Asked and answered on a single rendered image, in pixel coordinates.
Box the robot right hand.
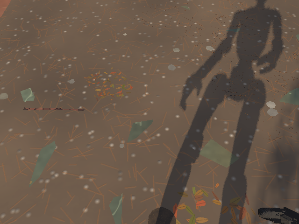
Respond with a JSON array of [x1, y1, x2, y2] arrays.
[[258, 207, 299, 224]]

